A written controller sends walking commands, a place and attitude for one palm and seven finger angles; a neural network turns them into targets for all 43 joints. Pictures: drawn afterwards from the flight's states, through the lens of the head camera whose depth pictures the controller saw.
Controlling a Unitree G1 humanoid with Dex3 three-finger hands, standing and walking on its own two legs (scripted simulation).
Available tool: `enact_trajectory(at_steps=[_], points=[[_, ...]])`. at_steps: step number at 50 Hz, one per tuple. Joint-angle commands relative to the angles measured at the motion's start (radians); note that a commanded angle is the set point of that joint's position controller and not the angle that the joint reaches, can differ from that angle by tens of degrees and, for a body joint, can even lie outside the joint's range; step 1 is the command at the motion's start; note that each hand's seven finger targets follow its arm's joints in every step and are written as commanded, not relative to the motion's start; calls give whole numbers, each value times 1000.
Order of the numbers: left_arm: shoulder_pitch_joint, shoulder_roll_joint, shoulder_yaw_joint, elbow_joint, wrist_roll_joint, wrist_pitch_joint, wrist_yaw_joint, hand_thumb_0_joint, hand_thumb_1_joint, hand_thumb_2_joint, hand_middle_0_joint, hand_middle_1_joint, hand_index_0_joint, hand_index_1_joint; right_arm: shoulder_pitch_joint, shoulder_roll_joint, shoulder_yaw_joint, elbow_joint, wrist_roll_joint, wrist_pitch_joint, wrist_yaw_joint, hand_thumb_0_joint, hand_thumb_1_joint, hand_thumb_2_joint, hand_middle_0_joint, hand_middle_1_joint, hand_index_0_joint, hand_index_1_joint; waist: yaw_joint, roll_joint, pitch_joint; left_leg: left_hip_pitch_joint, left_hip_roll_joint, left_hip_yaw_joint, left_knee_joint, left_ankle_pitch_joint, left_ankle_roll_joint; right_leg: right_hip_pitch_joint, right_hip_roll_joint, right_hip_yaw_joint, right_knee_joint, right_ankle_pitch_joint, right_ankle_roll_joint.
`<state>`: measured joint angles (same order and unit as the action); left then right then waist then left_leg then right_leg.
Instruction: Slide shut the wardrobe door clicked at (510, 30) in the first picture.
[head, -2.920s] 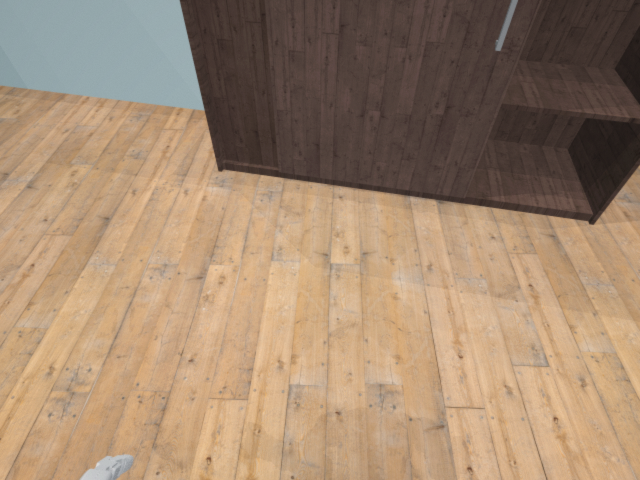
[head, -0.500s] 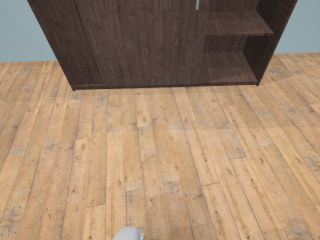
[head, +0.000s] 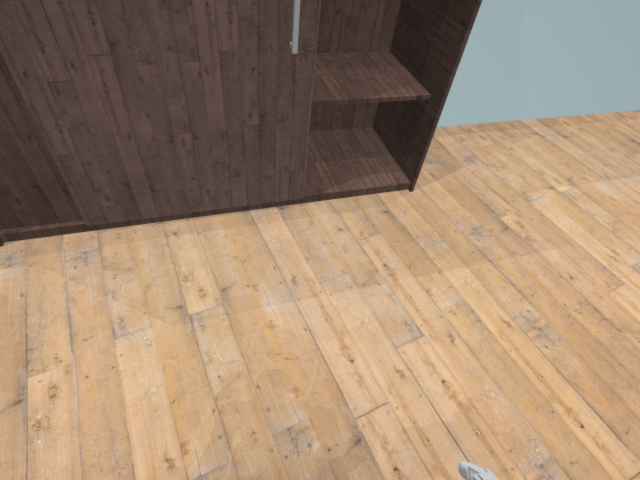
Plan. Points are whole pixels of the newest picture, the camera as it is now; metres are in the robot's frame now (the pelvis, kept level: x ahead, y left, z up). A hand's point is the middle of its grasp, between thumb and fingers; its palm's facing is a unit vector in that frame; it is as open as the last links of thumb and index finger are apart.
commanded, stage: walk to a spot facing it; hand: left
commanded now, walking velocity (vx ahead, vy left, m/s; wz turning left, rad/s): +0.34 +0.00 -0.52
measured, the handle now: (295, 4) +1.33 +0.21 +0.09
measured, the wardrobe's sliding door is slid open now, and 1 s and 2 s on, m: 0.57 0.57 0.57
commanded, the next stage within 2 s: turn to face it in 1.42 s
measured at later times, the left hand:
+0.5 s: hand (271, 354) +0.36 +0.11 -0.18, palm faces -0.32 -0.94 -0.12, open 7.4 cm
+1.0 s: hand (265, 322) +0.41 +0.13 -0.18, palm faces -0.26 -0.95 -0.19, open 7.4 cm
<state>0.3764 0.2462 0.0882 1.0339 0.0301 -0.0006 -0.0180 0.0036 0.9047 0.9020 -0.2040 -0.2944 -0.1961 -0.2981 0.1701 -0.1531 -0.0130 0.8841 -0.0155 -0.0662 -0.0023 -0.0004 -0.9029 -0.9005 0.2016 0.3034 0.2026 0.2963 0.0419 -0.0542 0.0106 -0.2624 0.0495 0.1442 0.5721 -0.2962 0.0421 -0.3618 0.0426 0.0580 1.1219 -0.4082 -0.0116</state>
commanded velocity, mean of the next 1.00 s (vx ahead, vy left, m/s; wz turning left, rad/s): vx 0.36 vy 0.00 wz -0.31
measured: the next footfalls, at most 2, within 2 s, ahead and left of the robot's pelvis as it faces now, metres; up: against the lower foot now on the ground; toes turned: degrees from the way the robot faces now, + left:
right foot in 0.50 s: +0.29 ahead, -0.08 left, +0.00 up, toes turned -24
left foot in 1.02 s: +0.60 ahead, +0.00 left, +0.00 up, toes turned -13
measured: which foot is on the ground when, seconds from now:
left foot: down 0.00-0.50, up 0.52-1.00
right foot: up 0.00-0.48, down 0.50-1.00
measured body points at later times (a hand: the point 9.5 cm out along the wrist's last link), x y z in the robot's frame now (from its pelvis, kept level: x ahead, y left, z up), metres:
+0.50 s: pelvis +0.20 -0.01 -0.02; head +0.24 -0.01 +0.43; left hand +0.37 +0.16 -0.17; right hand -0.01 -0.15 -0.14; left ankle +0.03 +0.09 -0.71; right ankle +0.25 -0.07 -0.74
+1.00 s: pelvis +0.43 -0.05 -0.01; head +0.45 -0.06 +0.44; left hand +0.43 +0.18 -0.16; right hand +0.47 -0.31 -0.15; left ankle +0.56 +0.01 -0.73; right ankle +0.26 -0.07 -0.73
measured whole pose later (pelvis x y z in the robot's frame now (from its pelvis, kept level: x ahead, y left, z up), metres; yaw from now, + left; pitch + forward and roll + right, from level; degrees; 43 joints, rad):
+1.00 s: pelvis +0.43 -0.05 -0.01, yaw -22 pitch +0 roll +0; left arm 0.45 0.14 0.03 1.11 0.02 -0.08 0.01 0.00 0.91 0.90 -0.20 -0.29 -0.20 -0.30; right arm 0.10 -0.18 -0.04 0.96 -0.03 -0.03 0.02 0.00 -0.92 -0.90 0.20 0.30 0.20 0.30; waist 0.06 0.01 0.05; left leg -0.46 0.08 0.14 0.63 -0.19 -0.01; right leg 0.05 0.07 -0.04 0.40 -0.45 -0.07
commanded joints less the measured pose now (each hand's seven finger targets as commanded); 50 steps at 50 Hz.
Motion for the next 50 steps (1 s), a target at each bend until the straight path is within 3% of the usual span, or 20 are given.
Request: enact_trajectory(at_steps=[1,5,10,17,20,22,23,24,25,26,27,29,31,32,34,38,45,48,49,50], points=[[-6,6,16,-97,8,1,-20,0,900,900,-200,-300,-200,-300,135,-125,-35,24,-2,-22,-25,0,-900,-900,200,300,200,300,-9,209,114,42,245,-191,-381,135,-97,-248,-95,-13,150,186,15],[-26,-12,15,-103,6,24,-17,0,900,900,-200,-300,-200,-300,204,-107,-31,61,4,-32,-34,0,-900,-900,200,300,200,300,-1,190,80,113,221,-56,-355,358,-123,-323,-95,-26,178,286,25],[-157,-22,10,-138,5,31,-18,0,900,900,-200,-300,-200,-300,313,-93,-24,116,2,-38,-42,0,-900,-900,200,300,200,300,-31,142,114,222,241,-27,-346,530,-118,-450,-104,-52,133,317,26],[-376,-50,-25,-182,-2,9,-28,0,900,900,-200,-300,-200,-300,442,-115,-25,194,-13,-27,-44,0,-900,-900,200,300,200,300,-100,131,135,400,261,65,-303,811,-11,-377,-82,-213,-277,216,-20],[-298,-41,-26,-158,-1,-5,-18,0,900,900,-200,-300,-200,-300,442,-144,-31,207,-9,-16,-41,0,-900,-900,200,300,200,300,-57,206,61,424,255,146,-133,1238,-22,-182,16,-303,-405,132,-70],[-170,2,-14,-116,3,-21,-8,0,900,900,-200,-300,-200,-300,421,-162,-35,196,-2,-12,-38,0,-900,-900,200,300,200,300,0,254,-12,359,255,155,65,1313,-35,33,42,-304,-485,123,-101],[-45,42,1,-77,6,-33,-5,0,900,900,-200,-300,-200,-300,378,-169,-36,179,4,-11,-32,0,-900,-900,200,300,200,300,65,260,-68,216,258,163,250,1145,-46,263,9,-263,-565,189,-128],[89,130,19,-43,8,-39,6,0,900,900,-200,-300,-200,-300,356,-133,-33,155,20,-9,-19,0,-900,-900,200,300,200,300,127,99,-166,-60,196,175,558,628,-55,552,-195,-5,-615,255,-216],[159,198,34,-25,-11,-42,20,0,900,900,-200,-300,-200,-300,316,-70,-30,110,26,-19,-22,0,-900,-900,200,300,200,300,115,-43,-245,-346,17,92,899,-261,-98,700,-467,507,-704,461,-361],[107,211,38,-36,-29,-35,29,0,900,900,-200,-300,-200,-300,233,-99,-41,81,19,-14,-23,0,-900,-900,200,300,200,300,100,43,-179,-424,48,-76,952,-233,-61,630,-484,485,-794,397,-380],[22,156,22,-48,-31,-41,32,0,900,900,-200,-300,-200,-300,201,-90,-48,78,9,-11,-13,0,-900,-900,200,300,200,300,60,103,-22,-439,97,-117,889,-93,-60,464,-414,304,-820,453,-247],[-87,74,-1,-61,-27,-56,34,0,900,900,-200,-300,-200,-300,252,-61,-45,116,0,19,-16,0,-900,-900,200,300,200,300,-40,89,41,-326,142,-131,794,-14,-77,207,-347,187,-877,400,-95],[-95,13,-20,-53,-14,-73,34,0,900,900,-200,-300,-200,-300,282,-30,-42,131,-9,42,-14,0,-900,-900,200,300,200,300,-82,67,108,-252,138,-118,707,13,-82,29,-281,96,-916,437,-110],[-93,13,-17,-58,-9,-77,34,0,900,900,-200,-300,-200,-300,296,-20,-45,126,-11,49,-12,0,-900,-900,200,300,200,300,-97,47,103,-246,138,-108,659,18,-88,12,-266,58,-912,434,-158],[-78,23,-20,-39,-11,-87,29,0,900,900,-200,-300,-200,-300,273,-17,-45,123,-12,50,-2,0,-900,-900,200,300,200,300,-99,-3,84,-277,131,-94,586,71,-97,52,-223,21,-908,469,-162],[1,19,-22,-14,-16,-95,27,0,900,900,-200,-300,-200,-300,108,-48,-45,71,-15,37,13,0,-900,-900,200,300,200,300,-54,-77,90,-387,126,-80,451,151,-107,183,-207,25,-882,568,-157],[125,43,-27,27,-11,-90,42,0,900,900,-200,-300,-200,-300,-143,-58,-29,-4,-11,15,33,0,-900,-900,200,300,200,300,23,-40,95,-358,60,-13,144,117,-76,389,-234,60,-813,807,-140],[118,68,-25,37,-13,-91,46,0,900,900,-200,-300,-200,-300,-73,-80,-36,21,-13,5,20,0,-900,-900,200,300,200,300,-28,-50,28,-172,-25,46,26,65,-41,431,-225,42,-665,1101,-123],[95,76,-23,39,-16,-92,46,0,900,900,-200,-300,-200,-300,49,-105,-44,62,-15,0,10,0,-900,-900,200,300,200,300,-88,-35,-29,-9,-40,45,-29,113,-25,384,-209,19,-537,1120,-102],[72,67,-22,29,-24,-93,45,0,900,900,-200,-300,-200,-300,210,-152,-58,107,-20,-4,0,0,-900,-900,200,300,200,300,-162,7,-109,267,17,-15,-68,238,7,218,-180,-4,-348,985,-70]])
